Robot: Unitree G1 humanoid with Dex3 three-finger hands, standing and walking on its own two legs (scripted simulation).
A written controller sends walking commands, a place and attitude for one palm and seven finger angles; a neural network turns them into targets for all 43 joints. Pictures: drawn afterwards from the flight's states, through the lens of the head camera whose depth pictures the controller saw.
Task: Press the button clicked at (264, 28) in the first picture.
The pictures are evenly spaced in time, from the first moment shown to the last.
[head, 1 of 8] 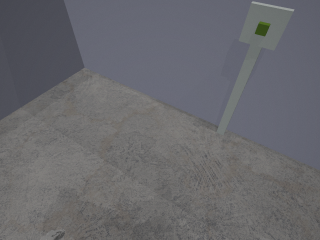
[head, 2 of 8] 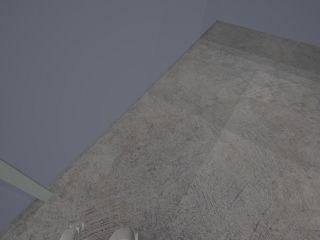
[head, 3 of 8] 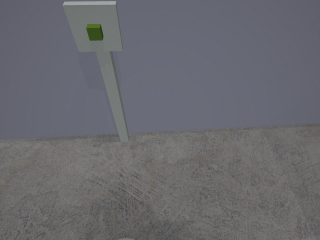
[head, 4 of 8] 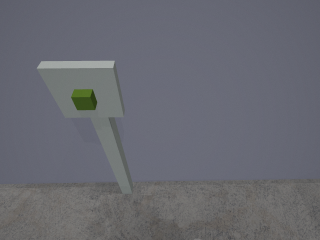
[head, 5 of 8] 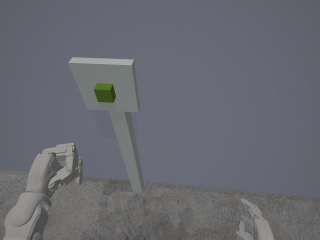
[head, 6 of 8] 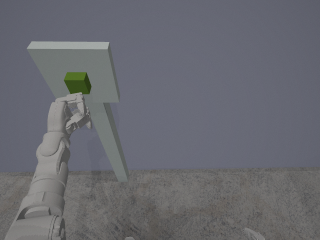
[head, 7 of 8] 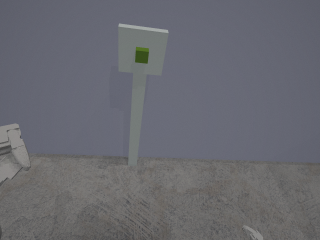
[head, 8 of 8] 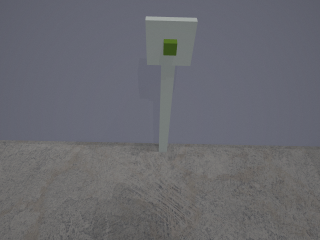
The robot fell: no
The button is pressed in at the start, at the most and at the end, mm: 0 11 0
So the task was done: yes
